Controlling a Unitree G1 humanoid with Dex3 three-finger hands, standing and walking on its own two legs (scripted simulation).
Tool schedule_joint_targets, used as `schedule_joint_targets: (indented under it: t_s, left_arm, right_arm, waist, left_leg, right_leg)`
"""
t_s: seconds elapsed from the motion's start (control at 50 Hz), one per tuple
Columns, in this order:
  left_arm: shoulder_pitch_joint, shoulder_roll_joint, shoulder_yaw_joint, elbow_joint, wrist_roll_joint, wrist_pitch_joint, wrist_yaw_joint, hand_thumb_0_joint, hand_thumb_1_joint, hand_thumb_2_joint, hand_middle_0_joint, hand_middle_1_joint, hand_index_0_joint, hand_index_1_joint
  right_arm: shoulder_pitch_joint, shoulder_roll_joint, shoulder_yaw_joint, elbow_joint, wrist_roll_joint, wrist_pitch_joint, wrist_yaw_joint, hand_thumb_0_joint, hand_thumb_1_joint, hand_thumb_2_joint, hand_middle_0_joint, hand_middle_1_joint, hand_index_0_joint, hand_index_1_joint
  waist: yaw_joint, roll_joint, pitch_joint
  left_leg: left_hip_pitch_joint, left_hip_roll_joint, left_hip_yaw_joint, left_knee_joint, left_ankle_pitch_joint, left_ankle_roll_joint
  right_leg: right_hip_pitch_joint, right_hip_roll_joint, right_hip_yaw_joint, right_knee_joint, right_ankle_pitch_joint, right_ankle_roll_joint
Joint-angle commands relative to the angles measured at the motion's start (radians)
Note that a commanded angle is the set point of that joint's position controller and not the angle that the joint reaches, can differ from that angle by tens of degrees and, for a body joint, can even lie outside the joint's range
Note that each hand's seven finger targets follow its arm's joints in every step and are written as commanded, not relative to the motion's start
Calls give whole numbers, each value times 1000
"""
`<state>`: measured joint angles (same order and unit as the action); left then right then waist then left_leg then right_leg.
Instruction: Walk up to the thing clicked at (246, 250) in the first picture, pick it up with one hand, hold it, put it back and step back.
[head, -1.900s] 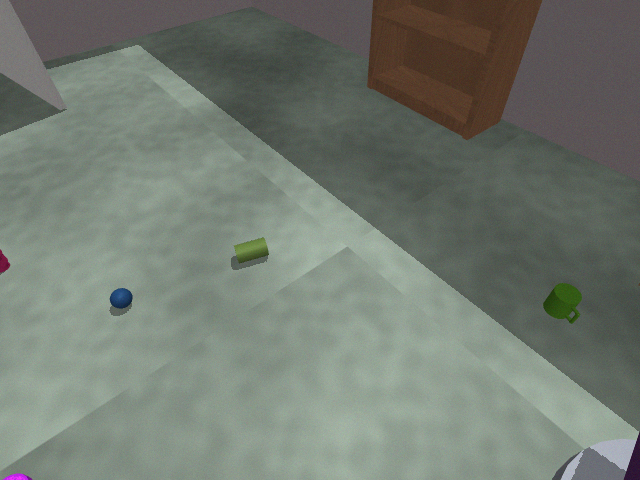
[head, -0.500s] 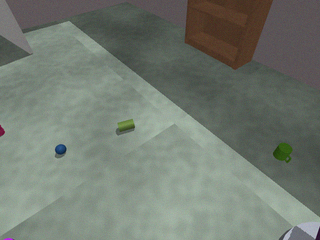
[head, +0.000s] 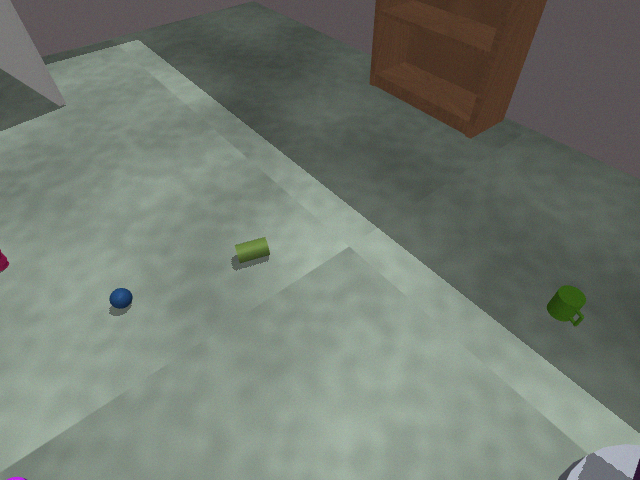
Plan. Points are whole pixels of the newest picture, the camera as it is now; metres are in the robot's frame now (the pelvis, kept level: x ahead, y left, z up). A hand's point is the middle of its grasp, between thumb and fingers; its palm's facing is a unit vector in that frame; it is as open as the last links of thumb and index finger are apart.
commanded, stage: stand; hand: left
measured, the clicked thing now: (252, 250) +1.10 +0.34 -0.75
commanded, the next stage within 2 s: walk up in 0.52 s
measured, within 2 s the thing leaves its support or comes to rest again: neither
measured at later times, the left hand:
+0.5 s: hand out of the picture +0.07 +0.25 -0.16, palm faces -0.03 -0.94 -0.34, open 7.4 cm
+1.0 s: hand out of the picture +0.08 +0.33 -0.18, palm faces +0.17 -0.93 -0.33, open 7.4 cm
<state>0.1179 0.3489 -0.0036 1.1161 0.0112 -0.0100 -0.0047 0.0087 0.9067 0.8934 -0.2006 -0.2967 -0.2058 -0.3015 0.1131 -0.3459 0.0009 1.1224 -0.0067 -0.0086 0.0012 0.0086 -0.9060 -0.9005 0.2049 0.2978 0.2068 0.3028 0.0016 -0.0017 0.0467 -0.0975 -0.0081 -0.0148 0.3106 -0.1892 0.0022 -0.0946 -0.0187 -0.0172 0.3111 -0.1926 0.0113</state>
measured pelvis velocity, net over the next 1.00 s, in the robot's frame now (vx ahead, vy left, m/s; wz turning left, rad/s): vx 0.10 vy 0.04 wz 0.20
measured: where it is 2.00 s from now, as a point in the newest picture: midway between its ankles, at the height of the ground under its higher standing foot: (340, 380)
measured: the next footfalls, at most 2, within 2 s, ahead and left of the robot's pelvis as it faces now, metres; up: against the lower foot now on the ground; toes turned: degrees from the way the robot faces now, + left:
left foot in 0.86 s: +0.15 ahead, +0.17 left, +0.00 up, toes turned +13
right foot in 1.30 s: +0.42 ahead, -0.10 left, +0.00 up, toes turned +10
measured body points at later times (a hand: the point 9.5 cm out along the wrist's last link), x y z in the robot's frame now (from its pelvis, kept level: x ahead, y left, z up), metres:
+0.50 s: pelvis +0.00 +0.00 +0.00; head +0.01 +0.00 +0.45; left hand +0.07 +0.30 -0.13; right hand +0.07 -0.30 -0.13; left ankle -0.01 +0.12 -0.75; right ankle -0.01 -0.13 -0.75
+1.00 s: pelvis +0.10 +0.04 -0.02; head +0.12 +0.07 +0.43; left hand +0.07 +0.38 -0.16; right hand +0.25 -0.27 -0.10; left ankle +0.12 +0.16 -0.75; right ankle +0.07 -0.10 -0.68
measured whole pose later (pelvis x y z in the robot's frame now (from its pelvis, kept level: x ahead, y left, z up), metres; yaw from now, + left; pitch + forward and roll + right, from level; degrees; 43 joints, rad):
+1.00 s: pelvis +0.10 +0.04 -0.02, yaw +12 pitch -3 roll +1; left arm 0.28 0.45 0.08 0.95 0.03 0.01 -0.08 0.01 0.91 0.89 -0.20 -0.30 -0.20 -0.30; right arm 0.29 -0.41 -0.09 0.86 -0.01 -0.08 0.03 0.01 -0.91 -0.90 0.21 0.30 0.21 0.30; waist 0.02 -0.08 0.08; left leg -0.28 -0.01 0.04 0.60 -0.28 0.03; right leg -0.34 -0.06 -0.01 1.09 -0.46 -0.03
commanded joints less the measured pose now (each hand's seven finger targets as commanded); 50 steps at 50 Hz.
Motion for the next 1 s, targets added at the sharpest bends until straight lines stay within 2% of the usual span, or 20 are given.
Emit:
schedule_joint_targets:
  t_s: [0.0, 0.26, 0.48, 0.5, 0.52, 0.56, 0.58, 0.62, 0.64, 0.66, 0.68, 0.74, 0.78, 0.82, 0.84, 0.86, 0.88, 0.9, 0.92, 0.98]
  left_arm:
    - [-25, 209, 38, -55, -3, -22, 17, 0, 900, 900, -200, -300, -200, -300]
    - [-25, 210, 40, -60, -3, -23, 19, 0, 900, 900, -200, -300, -200, -300]
    - [-28, 209, 43, -55, 0, -18, 17, 0, 900, 900, -200, -300, -200, -300]
    - [-4, 313, 123, -126, 20, -30, -18, 0, 900, 900, -200, -300, -200, -300]
    - [-16, 296, 127, -131, 33, -28, -29, 0, 900, 900, -200, -300, -200, -300]
    - [24, 260, 136, -170, 35, -32, -44, 0, 900, 900, -200, -300, -200, -300]
    - [41, 252, 140, -180, 34, -33, -49, 0, 900, 900, -200, -300, -200, -300]
    - [162, 301, 166, -170, 37, -38, -47, 0, 900, 900, -200, -300, -200, -300]
    - [181, 360, 184, -179, 44, -41, -42, 0, 900, 900, -200, -300, -200, -300]
    - [123, 366, 183, -218, 46, -49, -42, 0, 900, 900, -200, -300, -200, -300]
    - [90, 333, 176, -242, 41, -52, -46, 0, 900, 900, -200, -300, -200, -300]
    - [35, 325, 166, -267, 45, -59, -48, 0, 900, 900, -200, -300, -200, -300]
    - [42, 320, 157, -277, 35, -53, -56, 0, 900, 900, -200, -300, -200, -300]
    - [24, 298, 142, -303, 21, -42, -64, 0, 900, 900, -200, -300, -200, -300]
    - [79, 243, 124, -309, 20, -35, -64, 0, 900, 900, -200, -300, -200, -300]
    - [87, 183, 111, -337, 19, -32, -65, 0, 900, 900, -200, -300, -200, -300]
    - [57, 263, 129, -355, 20, -28, -61, 0, 900, 900, -200, -300, -200, -300]
    - [28, 323, 127, -347, 16, -27, -57, 0, 900, 900, -200, -300, -200, -300]
    - [62, 310, 127, -325, 7, -27, -54, 0, 900, 900, -200, -300, -200, -300]
    - [153, 299, 132, -270, 13, -17, -65, 0, 900, 900, -200, -300, -200, -300]
  right_arm:
    - [-39, -216, -36, -54, -1, -24, -14, 0, -900, -900, 200, 300, 200, 300]
    - [-46, -218, -40, -58, 1, -24, -15, 0, -900, -900, 200, 300, 200, 300]
    - [-39, -215, -40, -55, -1, -22, -13, 0, -900, -900, 200, 300, 200, 300]
    - [52, -287, -101, -114, -9, -33, 9, 0, -900, -900, 200, 300, 200, 300]
    - [48, -302, -109, -116, -20, -34, 18, 0, -900, -900, 200, 300, 200, 300]
    - [6, -292, -117, -175, -25, -43, 26, 0, -900, -900, 200, 300, 200, 300]
    - [2, -281, -121, -196, -29, -46, 28, 0, -900, -900, 200, 300, 200, 300]
    - [-83, -230, -113, -262, -30, -51, 31, 0, -900, -900, 200, 300, 200, 300]
    - [-105, -201, -108, -290, -31, -51, 29, 0, -900, -900, 200, 300, 200, 300]
    - [-54, -236, -117, -283, -37, -52, 28, 0, -900, -900, 200, 300, 200, 300]
    - [2, -265, -121, -268, -28, -56, 36, 0, -900, -900, 200, 300, 200, 300]
    - [56, -250, -124, -266, -14, -71, 58, 0, -900, -900, 200, 300, 200, 300]
    - [99, -230, -127, -262, -16, -77, 63, 0, -900, -900, 200, 300, 200, 300]
    - [276, -237, -152, -213, -22, -79, 48, 0, -900, -900, 200, 300, 200, 300]
    - [385, -288, -178, -189, -31, -81, 35, 0, -900, -900, 200, 300, 200, 300]
    - [458, -406, -206, -205, -42, -83, 18, 0, -900, -900, 200, 300, 200, 300]
    - [420, -471, -210, -252, -17, -86, 20, 0, -900, -900, 200, 300, 200, 300]
    - [344, -449, -205, -276, 3, -83, 16, 0, -900, -900, 200, 300, 200, 300]
    - [293, -406, -183, -296, 4, -85, 9, 0, -900, -900, 200, 300, 200, 300]
    - [240, -347, -148, -313, 11, -99, 5, 0, -900, -900, 200, 300, 200, 300]
  waist:
    - [3, 6, -71]
    - [4, 3, -85]
    - [2, 5, -54]
    - [19, -41, -117]
    - [23, 3, -29]
    - [53, 23, 25]
    - [71, 40, 48]
    - [146, -44, 38]
    - [169, -215, 43]
    - [128, -144, 61]
    - [94, -75, 72]
    - [59, -125, 101]
    - [39, -142, 45]
    - [-56, -42, -58]
    - [-101, 105, -131]
    - [-138, 325, -122]
    - [-128, 243, -164]
    - [-99, 103, -92]
    - [-55, 58, -37]
    - [4, 79, 40]
  left_leg:
    - [3, 133, -94, -40, 225, 18]
    - [28, 138, -88, -30, 258, 20]
    - [-2, 131, -91, -59, 143, 21]
    - [-84, 95, -173, -1, -316, 103]
    - [-210, 123, -231, -15, -445, 117]
    - [-251, 147, -288, 16, -417, 137]
    - [-323, 120, -270, 39, -394, 110]
    - [-575, -6, -84, 226, -273, 24]
    - [-673, -17, 19, 511, -259, 26]
    - [-667, 61, 1, 585, -281, 11]
    - [-626, 92, -22, 577, -271, 18]
    - [-498, 139, -44, 414, -250, 23]
    - [-332, 84, 36, 293, -117, 26]
    - [44, -16, 144, 174, 74, 25]
    - [260, -7, 82, 197, -6, 56]
    - [340, 227, -362, 43, -290, 158]
    - [246, 399, -768, -104, -454, 280]
    - [194, 422, -728, -115, -462, 304]
    - [149, 386, -575, -61, -340, 274]
    - [-89, 286, -330, -54, -165, 215]
  right_leg:
    - [29, -119, 85, -33, 195, -35]
    - [40, -119, 85, -29, 234, -35]
    - [15, -114, 88, -48, 122, -32]
    - [78, -48, 11, 82, -334, -53]
    - [22, -54, 33, 141, -414, -65]
    - [-85, -69, 68, 178, -394, -88]
    - [-54, -78, 88, 153, -396, -99]
    - [198, -178, 214, -42, -481, -164]
    - [218, -375, 417, -195, -547, -243]
    - [168, -454, 457, -217, -530, -290]
    - [145, -426, 410, -209, -501, -294]
    - [105, -326, 164, -124, -226, -239]
    - [49, -236, 4, -22, -56, -186]
    - [-126, -148, -147, 248, 105, -137]
    - [-281, -102, -179, 494, 54, -112]
    - [-556, 23, -163, 759, -337, -67]
    - [-574, 3, 38, 856, -429, -60]
    - [-612, -57, 99, 894, -351, -59]
    - [-614, -97, 100, 891, -272, -59]
    - [-464, -133, 92, 744, -185, -34]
